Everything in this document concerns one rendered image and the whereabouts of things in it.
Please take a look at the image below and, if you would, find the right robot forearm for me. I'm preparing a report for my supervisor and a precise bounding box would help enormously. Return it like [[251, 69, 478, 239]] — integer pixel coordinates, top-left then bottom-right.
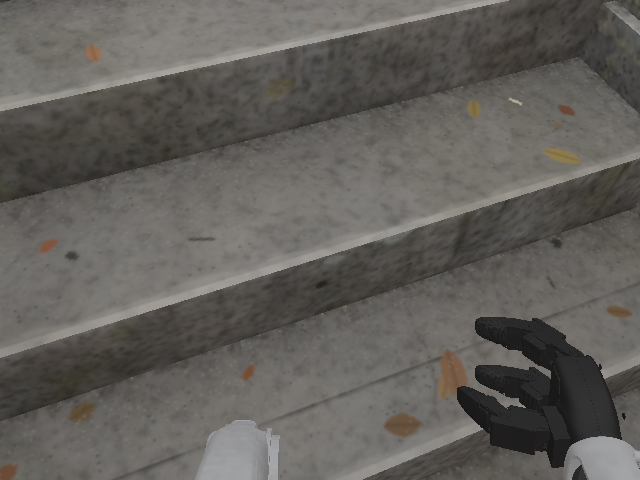
[[563, 436, 640, 480]]

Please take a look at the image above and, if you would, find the robot right hand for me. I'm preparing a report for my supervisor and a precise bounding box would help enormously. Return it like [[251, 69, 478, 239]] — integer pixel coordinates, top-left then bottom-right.
[[457, 317, 626, 468]]

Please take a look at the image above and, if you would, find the robot left thigh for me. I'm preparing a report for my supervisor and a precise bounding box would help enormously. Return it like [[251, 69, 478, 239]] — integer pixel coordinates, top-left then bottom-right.
[[194, 423, 281, 480]]

